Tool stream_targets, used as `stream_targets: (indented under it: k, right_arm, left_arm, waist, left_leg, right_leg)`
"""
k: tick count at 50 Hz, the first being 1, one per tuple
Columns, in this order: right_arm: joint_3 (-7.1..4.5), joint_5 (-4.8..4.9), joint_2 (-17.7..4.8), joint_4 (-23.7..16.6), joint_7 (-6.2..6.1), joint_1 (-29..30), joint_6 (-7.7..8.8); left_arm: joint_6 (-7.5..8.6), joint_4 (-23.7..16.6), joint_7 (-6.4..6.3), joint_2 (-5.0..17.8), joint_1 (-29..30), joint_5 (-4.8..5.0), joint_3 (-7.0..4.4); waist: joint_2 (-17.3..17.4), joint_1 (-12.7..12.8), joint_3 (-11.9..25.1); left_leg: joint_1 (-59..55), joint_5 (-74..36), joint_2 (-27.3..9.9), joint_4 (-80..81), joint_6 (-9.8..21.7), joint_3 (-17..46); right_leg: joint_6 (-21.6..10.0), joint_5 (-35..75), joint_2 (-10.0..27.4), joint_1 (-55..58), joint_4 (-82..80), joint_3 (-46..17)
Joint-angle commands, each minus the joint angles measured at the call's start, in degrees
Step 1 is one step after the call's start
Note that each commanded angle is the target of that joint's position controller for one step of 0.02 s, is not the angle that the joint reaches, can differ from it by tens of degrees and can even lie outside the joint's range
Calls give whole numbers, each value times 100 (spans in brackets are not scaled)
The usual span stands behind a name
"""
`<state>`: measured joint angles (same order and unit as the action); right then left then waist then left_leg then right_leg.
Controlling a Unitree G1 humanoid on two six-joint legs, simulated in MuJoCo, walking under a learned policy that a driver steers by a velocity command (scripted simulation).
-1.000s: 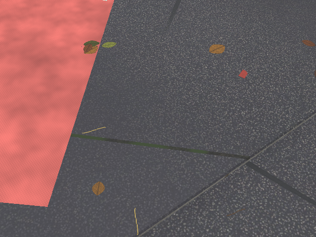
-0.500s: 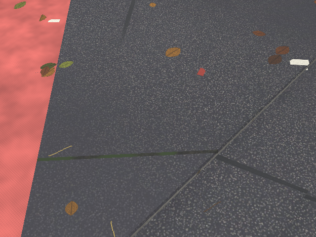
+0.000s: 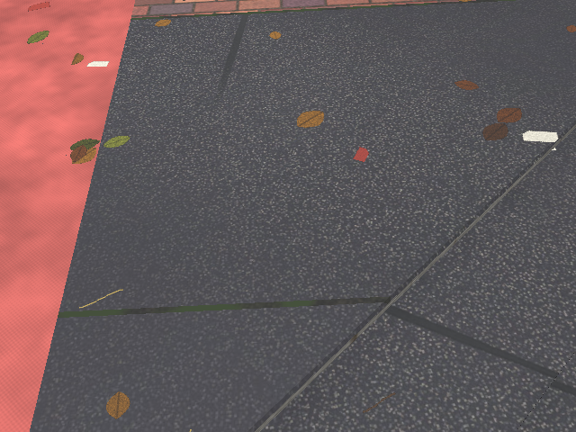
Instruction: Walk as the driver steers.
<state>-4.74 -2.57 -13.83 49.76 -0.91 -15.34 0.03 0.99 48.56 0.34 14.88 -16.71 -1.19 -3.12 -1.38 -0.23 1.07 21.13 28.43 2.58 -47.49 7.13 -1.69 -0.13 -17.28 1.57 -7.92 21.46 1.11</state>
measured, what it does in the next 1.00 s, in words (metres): climbs, turning left: left foot 0.04 m higher, then right foot 0.03 m higher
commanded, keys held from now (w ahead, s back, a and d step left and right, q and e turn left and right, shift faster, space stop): w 0.08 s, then w+q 0.60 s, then q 0.32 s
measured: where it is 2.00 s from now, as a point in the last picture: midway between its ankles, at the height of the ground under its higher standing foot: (252, 424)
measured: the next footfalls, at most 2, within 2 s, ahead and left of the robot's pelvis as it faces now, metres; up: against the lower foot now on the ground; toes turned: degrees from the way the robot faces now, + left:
left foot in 0.44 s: +0.34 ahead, +0.09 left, +0.04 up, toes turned +13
right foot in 0.92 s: +0.69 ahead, +0.09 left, +0.07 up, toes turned +28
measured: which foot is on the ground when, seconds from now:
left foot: up 0.00-0.42, down 0.44-0.94, up 0.96-1.00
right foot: down 0.00-0.44, up 0.46-0.90, down 0.92-1.00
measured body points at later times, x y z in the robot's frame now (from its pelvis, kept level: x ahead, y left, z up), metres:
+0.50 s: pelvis +0.23 +0.04 -0.01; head +0.27 +0.04 +0.43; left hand +0.16 +0.27 -0.15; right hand +0.43 -0.16 -0.13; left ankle +0.30 +0.09 -0.71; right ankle +0.04 -0.09 -0.62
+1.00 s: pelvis +0.49 +0.10 +0.03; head +0.54 +0.13 +0.48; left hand +0.57 +0.39 -0.07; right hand +0.64 -0.14 -0.09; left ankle +0.33 +0.10 -0.61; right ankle +0.66 +0.08 -0.68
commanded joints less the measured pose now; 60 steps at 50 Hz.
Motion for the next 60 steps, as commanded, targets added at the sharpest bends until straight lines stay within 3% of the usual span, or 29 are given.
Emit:
stream_targets:
  k: [1, 2, 3, 5, 7, 11, 15, 18, 20, 21, 22, 23, 24, 26, 28, 31, 34, 37, 42, 43, 45, 46, 47, 48, 49, 51, 53, 57, 60]
  right_arm:
    - [201, 165, 362, -730, 121, 282, 150]
    - [92, 90, -273, -913, 160, 881, 222]
    - [-2, 9, -642, -828, 196, 1183, 253]
    - [43, -49, -429, -576, 317, 792, 208]
    - [121, 22, -146, -539, 397, 806, 128]
    - [195, 69, -20, -863, 339, 1519, 59]
    - [389, 32, 204, -1153, 367, 2139, 53]
    - [440, 60, 217, -1100, 274, 1748, 36]
    - [279, 157, -157, -752, 210, 333, 95]
    - [164, 152, -398, -525, 216, -430, 167]
    - [-26, 74, -907, -384, 191, -916, 209]
    - [-184, 132, -1512, -434, 195, -639, 162]
    - [-211, 254, -1383, -427, 166, -452, 127]
    - [-66, 199, -755, -301, 100, -100, 189]
    - [27, 186, -427, -280, 69, 215, 289]
    - [21, 245, -576, -295, 89, 8, 433]
    - [-24, 271, -752, -247, 53, -553, 449]
    - [-26, 256, -751, -213, -32, -1143, 373]
    - [-50, 200, -835, -284, -148, -1478, 124]
    - [-49, 164, -851, -339, -145, -1392, 98]
    - [-67, 182, -1003, -588, -125, -856, 200]
    - [-79, 286, -1059, -793, -63, -370, 318]
    - [-15, 509, -638, -1144, -41, -360, 406]
    - [-67, 435, -859, -1174, -70, -1022, 344]
    - [-120, 198, -1077, -949, -89, -1088, 225]
    - [-60, 81, -762, -981, -8, -733, 34]
    - [-34, 16, -594, -1053, 59, -712, -229]
    - [43, 128, -415, -1377, 141, -616, -406]
    - [108, 111, -436, -1584, 228, -123, -432]
  left_arm:
    - [15, 240, -91, 1226, -1393, -238, -169]
    - [63, 132, -81, 1162, -690, -85, -204]
    - [177, 67, -44, 712, -382, 7, -71]
    - [359, 184, -47, 374, -664, -39, 24]
    - [468, 450, -30, 203, -1116, -42, 75]
    - [492, 682, -96, 52, -1712, -72, 130]
    - [513, 774, -186, 17, -1697, -30, 172]
    - [530, 891, -239, 216, -1659, -13, 164]
    - [454, 846, -282, 584, -1479, -110, 56]
    - [441, 708, -243, 783, -1209, -12, -19]
    - [473, 466, -206, 614, -1079, 30, -1]
    - [519, 17, -64, -56, -1147, 79, 99]
    - [610, -158, -4, 408, -678, -57, 10]
    - [651, -362, -5, 294, -300, -28, 21]
    - [442, -475, 0, 133, -287, -139, 68]
    - [169, -657, 44, 103, -153, -215, 89]
    - [104, -1078, 86, 139, 729, -251, 122]
    - [59, -1274, 58, 146, 1230, -211, 148]
    - [39, -1738, 21, 36, 2207, -24, 335]
    - [59, -1684, -6, 134, 2023, 35, 318]
    - [155, -1342, -101, 547, 638, 64, 177]
    - [277, -1100, -167, 824, -422, 5, 71]
    - [309, -1067, -268, 1302, -1023, -86, -82]
    - [197, -1169, -264, 1218, -426, -4, -77]
    - [150, -1372, -249, 660, 86, 59, 10]
    - [109, -1419, -298, -20, 759, 7, 202]
    - [152, -1316, -304, 160, 764, -44, 150]
    - [178, -1229, -217, 370, 874, -118, 56]
    - [62, -1232, -179, 632, 811, -119, -54]
  waist:
    - [-1606, 216, -315]
    - [-1222, 32, -1233]
    - [-365, 21, -1407]
    - [-46, -12, -970]
    - [-170, 56, -884]
    - [-250, 263, -964]
    - [-363, 321, -844]
    - [-627, 31, -423]
    - [-1016, -639, 397]
    - [-931, -1047, 773]
    - [-392, -1156, 1138]
    - [1515, -510, 1465]
    - [541, -572, 1379]
    - [-223, -93, -43]
    - [-251, 308, -333]
    - [-53, 368, -277]
    - [166, 72, -296]
    - [327, -205, -126]
    - [629, -541, -66]
    - [691, -450, 44]
    - [1003, 229, 629]
    - [889, 868, 1037]
    - [-439, 1049, 1967]
    - [-1411, 368, 2983]
    - [-456, 172, 2416]
    - [173, -129, 857]
    - [-199, -236, 165]
    - [-519, -468, 301]
    - [-824, -184, 391]
  left_leg:
    - [3479, 6, 60, -2776, -3, 602]
    - [4149, -688, -473, -3186, -221, 479]
    - [4240, -1242, -659, -3350, -384, 425]
    - [3719, -1646, -825, -3295, -506, 250]
    - [3400, -1823, -746, -3417, -503, 128]
    - [3754, -1666, -399, -2929, -456, 166]
    - [3049, -1686, -404, -1260, -282, -602]
    - [1516, -1158, 99, -475, 189, -1239]
    - [256, -779, 405, 6, 497, -975]
    - [-954, -1245, 428, 887, 639, -663]
    - [-2277, -564, -302, 1548, 885, 862]
    - [-3549, -1091, -2092, 2721, 1769, 4678]
    - [-3199, -1156, -2032, 3186, 1791, 4859]
    - [-1627, -1839, -1744, 3239, 1426, 3352]
    - [-580, -2653, -1135, 3300, 1131, 2328]
    - [-339, -3495, -739, 3357, 1024, 1675]
    - [-702, -4128, -590, 3456, 723, 1626]
    - [-1666, -6198, -589, 2917, 357, 1614]
    - [-2203, -7143, -479, 2536, 3, 1742]
    - [-2137, -7627, -417, 2261, -115, 1696]
    - [-1690, -8434, -396, 1219, -463, 1910]
    - [-1031, -7567, -265, 170, -646, 1914]
    - [152, -2864, 511, -2133, -873, 1059]
    - [489, 560, 888, -3501, -838, 888]
    - [685, 121, 469, -3726, -722, 984]
    - [1103, -199, 18, -3284, -722, 775]
    - [816, -399, -85, -3021, -784, 611]
    - [521, -584, -265, -1667, -751, 444]
    - [-25, -598, -294, -445, -638, 30]
  right_leg:
    - [-737, -4026, 2318, 853, -1610, -3973]
    - [-1195, -4727, 2544, 388, -2365, -4497]
    - [-1197, -3465, 2064, 426, -2098, -3546]
    - [-871, -1196, 1324, 501, -1718, -2077]
    - [-816, 183, 996, 342, -1590, -1270]
    - [-807, 1864, 960, 705, -1531, -447]
    - [-725, 3279, 1032, 1068, -1705, 140]
    - [-606, 7168, 1146, 1329, -785, 705]
    - [-524, 8428, 1330, 1636, 1210, 794]
    - [-484, 7566, 1248, 1100, 2423, 882]
    - [-404, 4706, 860, -222, 4153, 834]
    - [-61, -598, -573, -2712, 6613, 398]
    - [-185, -67, -233, -3242, 6965, -664]
    - [-201, 166, 157, -3433, 6660, -426]
    - [-92, 122, 360, -3003, 6243, -447]
    - [91, 217, 445, -3063, 5466, -215]
    - [261, 829, 455, -3543, 4553, 20]
    - [333, 1048, 244, -3998, 4106, 117]
    - [231, 930, -369, -3478, 2343, 360]
    - [118, 862, -576, -2958, 2035, 418]
    - [-210, 1129, -755, -1072, 1306, 187]
    - [-448, 2273, -223, 432, 551, -279]
    - [-1127, 4859, 1759, 2171, 690, -1907]
    - [-1996, 6884, 2751, 2140, 645, -3454]
    - [-1981, 5772, 2415, 1462, 596, -2961]
    - [-1540, 3041, 1715, 71, -27, -1852]
    - [-1414, 2415, 1396, -1050, -492, -1136]
    - [-1281, 1919, 1291, -1370, -629, -304]
    - [-1164, 1168, 1328, -1345, -589, 23]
